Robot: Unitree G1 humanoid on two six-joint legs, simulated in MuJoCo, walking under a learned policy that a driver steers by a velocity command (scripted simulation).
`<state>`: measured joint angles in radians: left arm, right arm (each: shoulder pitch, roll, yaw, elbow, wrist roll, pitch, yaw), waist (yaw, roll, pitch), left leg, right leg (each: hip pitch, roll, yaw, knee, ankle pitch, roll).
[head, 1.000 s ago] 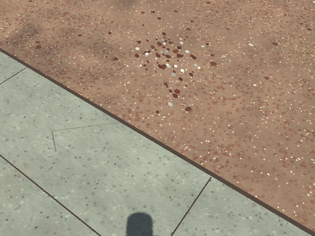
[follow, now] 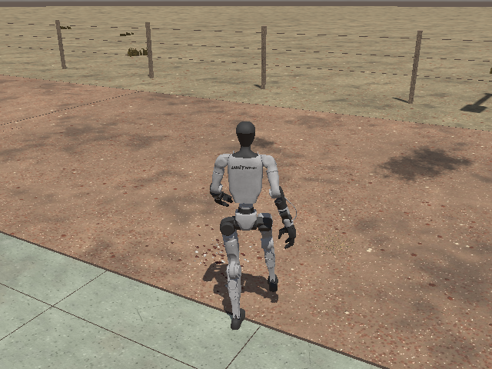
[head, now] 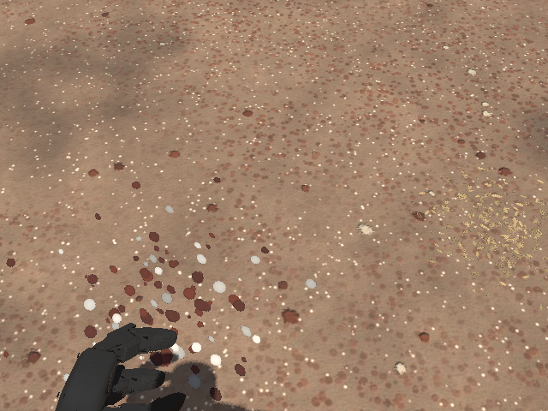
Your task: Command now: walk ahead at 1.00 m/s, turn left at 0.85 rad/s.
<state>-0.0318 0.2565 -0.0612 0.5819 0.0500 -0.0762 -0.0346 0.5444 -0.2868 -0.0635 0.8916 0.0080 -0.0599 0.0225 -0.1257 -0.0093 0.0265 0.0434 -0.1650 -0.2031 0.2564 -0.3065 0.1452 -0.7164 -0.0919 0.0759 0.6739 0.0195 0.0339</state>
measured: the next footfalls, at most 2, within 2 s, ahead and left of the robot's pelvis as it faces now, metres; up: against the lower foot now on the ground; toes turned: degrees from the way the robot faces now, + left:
right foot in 0.10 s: +0.33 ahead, -0.15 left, +0.00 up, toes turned +10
left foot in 0.54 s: +0.66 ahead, +0.17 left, +0.00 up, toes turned +34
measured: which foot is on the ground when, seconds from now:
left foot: down 0.00-0.12, up 0.14-0.52, down 0.54-0.96, up 0.98-1.00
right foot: up 0.00-0.08, down 0.10-0.54, up 0.56-0.92, down 0.94-1.00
